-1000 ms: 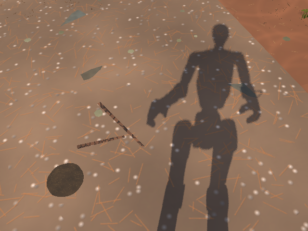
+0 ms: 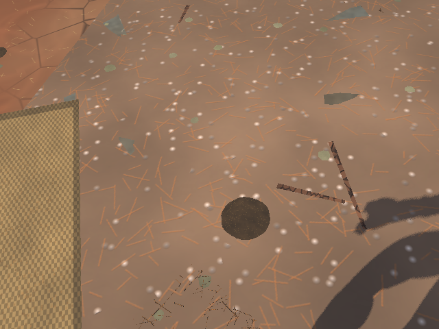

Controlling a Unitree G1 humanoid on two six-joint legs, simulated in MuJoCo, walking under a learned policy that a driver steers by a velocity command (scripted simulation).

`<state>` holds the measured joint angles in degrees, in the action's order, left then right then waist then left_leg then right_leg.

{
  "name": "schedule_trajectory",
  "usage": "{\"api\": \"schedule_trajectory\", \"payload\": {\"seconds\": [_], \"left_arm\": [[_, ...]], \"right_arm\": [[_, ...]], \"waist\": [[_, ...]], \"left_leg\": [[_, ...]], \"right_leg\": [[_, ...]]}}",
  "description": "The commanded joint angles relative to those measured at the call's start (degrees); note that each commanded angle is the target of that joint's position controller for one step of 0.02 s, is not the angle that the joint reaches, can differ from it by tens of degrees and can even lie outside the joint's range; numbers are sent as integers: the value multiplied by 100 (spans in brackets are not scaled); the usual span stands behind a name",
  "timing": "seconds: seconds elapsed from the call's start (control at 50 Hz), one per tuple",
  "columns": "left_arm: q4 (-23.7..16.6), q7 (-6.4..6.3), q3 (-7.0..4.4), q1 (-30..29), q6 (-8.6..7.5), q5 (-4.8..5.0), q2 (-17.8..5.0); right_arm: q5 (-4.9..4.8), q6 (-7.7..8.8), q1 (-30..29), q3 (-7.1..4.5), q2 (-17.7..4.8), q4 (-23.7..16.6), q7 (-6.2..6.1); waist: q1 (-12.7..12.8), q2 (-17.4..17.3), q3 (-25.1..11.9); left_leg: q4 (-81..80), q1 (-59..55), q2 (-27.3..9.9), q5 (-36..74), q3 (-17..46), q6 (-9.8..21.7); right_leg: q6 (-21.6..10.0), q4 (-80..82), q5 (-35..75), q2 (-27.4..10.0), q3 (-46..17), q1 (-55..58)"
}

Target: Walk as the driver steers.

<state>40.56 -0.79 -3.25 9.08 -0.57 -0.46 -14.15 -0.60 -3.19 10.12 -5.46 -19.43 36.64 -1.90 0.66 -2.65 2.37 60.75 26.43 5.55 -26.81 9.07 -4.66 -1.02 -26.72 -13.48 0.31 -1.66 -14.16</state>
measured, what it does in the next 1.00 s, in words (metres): walks ahead: left foot, then right foot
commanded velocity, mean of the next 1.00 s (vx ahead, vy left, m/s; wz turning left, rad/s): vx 0.31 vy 0.00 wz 0.05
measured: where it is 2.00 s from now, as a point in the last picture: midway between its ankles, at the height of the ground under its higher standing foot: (245, 218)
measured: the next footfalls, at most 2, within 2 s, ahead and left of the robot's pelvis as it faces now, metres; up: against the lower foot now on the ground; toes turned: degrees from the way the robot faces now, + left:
left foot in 0.14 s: +0.02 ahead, +0.15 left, +0.00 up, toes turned -4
right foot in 0.46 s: +0.09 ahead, -0.10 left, +0.00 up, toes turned +0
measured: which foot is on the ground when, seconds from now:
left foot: up 0.00-0.12, down 0.14-0.46, up 0.48-0.92, down 0.94-1.00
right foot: down 0.00-0.18, up 0.20-0.44, down 0.46-0.94, up 0.96-1.00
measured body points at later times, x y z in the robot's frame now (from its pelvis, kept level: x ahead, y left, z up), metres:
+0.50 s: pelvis +0.05 -0.01 -0.01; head +0.06 -0.03 +0.44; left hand +0.19 +0.27 -0.10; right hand +0.11 -0.28 -0.14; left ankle -0.02 +0.14 -0.72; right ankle +0.05 -0.10 -0.74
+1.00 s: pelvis +0.30 +0.03 -0.02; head +0.35 +0.03 +0.43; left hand +0.28 +0.31 -0.15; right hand +0.54 -0.20 -0.09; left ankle +0.41 +0.12 -0.74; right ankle +0.09 -0.10 -0.67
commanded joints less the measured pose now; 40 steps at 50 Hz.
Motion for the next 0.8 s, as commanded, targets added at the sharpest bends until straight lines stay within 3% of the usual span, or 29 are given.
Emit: {"api": "schedule_trajectory", "payload": {"seconds": [0.02, 0.04, 0.08, 0.12, 0.14, 0.16, 0.18, 0.2, 0.22, 0.26, 0.28, 0.3, 0.34, 0.4, 0.44, 0.46, 0.48, 0.5, 0.52, 0.56, 0.6, 0.64, 0.72, 0.8], "left_arm": [[-390, -37, -117, -441, -22, 4, -677], [-358, -34, -137, -360, 10, 10, -753], [-280, -23, -180, -112, 69, 42, -942], [-224, -10, -131, -86, 78, 130, -884], [-139, 7, -94, 154, 20, 129, -801], [-134, 52, -18, 238, -66, -9, -621], [-156, 71, 49, 374, -126, -63, -349], [-179, 52, 25, -43, -141, -72, -574], [-258, 43, -30, -362, -158, 14, -687], [-364, 29, -78, -510, -208, 132, -703], [-405, 64, -103, -534, -259, 192, -728], [-416, 113, -107, -504, -320, 247, -713], [-386, 215, -66, -507, -425, 244, -605], [-116, 315, -54, 48, -470, 177, -521], [201, 288, -128, 859, -424, 174, -628], [295, 237, -176, 1414, -424, 186, -805], [275, 206, -315, 1879, -433, 131, -1535], [271, 243, -317, 1858, -470, 56, -1544], [199, 224, -204, 1460, -506, 71, -1230], [109, 200, -111, 1086, -517, 19, -984], [81, 171, -63, 1014, -491, 3, -904], [130, 147, -51, 1141, -483, 49, -903], [289, 72, -47, 1370, -410, 82, -998], [491, 48, -75, 1697, -373, 147, -1132]], "right_arm": [[12, 67, -56, 42, -19, -361, 19], [27, 80, -165, 95, 77, -386, 40], [-22, 101, -179, 75, -31, -350, 64], [-2, 125, 163, 58, -56, -149, 84], [61, 136, 189, 53, -187, -151, 76], [114, 138, 386, 33, -424, -174, 34], [143, 130, 336, -20, -622, 6, 45], [105, 148, 324, -26, -483, -108, 97], [140, 180, 482, -20, -534, -58, 108], [89, 303, 696, -26, -632, 69, 66], [74, 381, 841, -3, -569, 125, 39], [34, 433, 914, 10, -523, 158, 27], [-47, 476, 822, 16, -498, 142, 30], [-101, 448, 454, -3, -579, 75, 100], [-47, 454, 451, 72, -334, 78, 139], [7, 495, 324, 172, -28, 15, 163], [22, 597, 306, 268, 305, -264, 151], [-126, 697, 209, 138, -162, -372, 102], [-217, 757, 192, 61, -387, -322, 114], [-108, 806, 173, 70, -293, -162, 161], [-22, 810, 157, 73, -180, -99, 231], [13, 795, 33, 107, -61, -121, 272], [-3, 838, -781, 253, 224, -368, 335], [-77, 892, -1406, 279, 176, -546, 480]], "waist": [[-87, 1217, -568], [7, 1336, -601], [132, 1418, -616], [-81, 1257, -559], [-53, 1065, -591], [-10, 463, -900], [274, -730, -923], [-124, -738, -666], [-314, -791, -242], [-405, -1109, 431], [-436, -1198, 514], [-423, -1090, 512], [-380, -750, 384], [-19, -557, 12], [336, -321, -222], [581, 144, -337], [631, 1729, -568], [619, 1680, -338], [415, 1226, 229], [230, 817, 402], [143, 786, 300], [164, 720, 209], [373, 670, 296], [496, 657, 496]], "left_leg": [[-965, -185, -382, 101, -376, -157], [-1513, -479, -470, 12, -544, -150], [-2392, -855, -450, 207, -747, -110], [-3937, -1599, -389, 1470, -873, 85], [-4245, -2102, -545, 2058, -593, 249], [-4052, -2763, -1115, 2870, 2, 462], [-3791, -2243, -1276, 1474, 210, 879], [-4172, -1851, -1340, -282, 555, 1186], [-4607, -1653, -1578, -1365, 1052, 1368], [-5036, -1455, -1990, -1606, 1783, 1673], [-5065, -1703, -2168, -1301, 1979, 1768], [-5054, -1972, -2221, -1084, 1999, 1798], [-5022, -2148, -2070, -532, 1624, 1691], [-4752, -1290, -1605, 304, 753, 1519], [-4156, -487, -1347, 336, 418, 1298], [-3113, 101, -1013, 421, 46, 1005], [-1040, 1191, -355, -56, -742, 539], [130, 1922, -382, -693, -390, 481], [569, 2364, -747, -188, -238, 588], [465, 2343, -1040, 795, -392, 686], [127, 1972, -1180, 1413, -506, 627], [-253, 1913, -1149, 1822, -700, 484], [-1872, 1392, -983, 2773, -947, 326], [-2799, 974, -806, 3208, -997, 424]], "right_leg": [[-1039, 624, 2081, -1053, -852, 671], [-1051, 599, 2062, -1043, -830, 662], [-1119, 507, 2027, -1139, -989, 705], [-944, 343, 1985, -1069, -951, 471], [-662, 333, 1754, -1006, -933, 203], [-266, 20, 865, -749, -618, -208], [85, -110, -445, -106, 131, -207], [279, -670, -865, 99, 429, -295], [300, -1111, -1031, 198, 556, -763], [133, -1766, -1419, 46, 320, -1426], [-7, -2127, -1708, -130, 92, -1851], [-136, -2186, -1828, -235, 7, -2130], [-282, -1599, -1544, -283, 82, -1940], [-239, -432, -200, 65, 531, -69], [-174, -190, 147, 199, 564, 1331], [-341, 127, -230, -347, -203, 2013], [-1047, 1050, -1339, -1725, -2525, 2592], [-1700, 1702, -2535, -2356, -4059, 2228], [-1641, 1754, -2855, -2277, -3724, 1958], [-1295, 1761, -1705, -1748, -2592, 1675], [-1087, 1850, -423, -1370, -1750, 1432], [-1100, 1901, 663, -1221, -1214, 1424], [-995, 1968, 1555, -978, -470, 1117], [-1006, 1998, 1525, -1214, -411, 1218]]}}
Keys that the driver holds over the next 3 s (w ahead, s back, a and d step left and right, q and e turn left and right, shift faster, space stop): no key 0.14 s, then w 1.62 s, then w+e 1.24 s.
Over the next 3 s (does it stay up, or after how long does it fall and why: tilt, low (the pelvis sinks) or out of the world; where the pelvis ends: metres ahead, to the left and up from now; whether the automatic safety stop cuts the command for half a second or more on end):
stays up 1.38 -0.17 -0.01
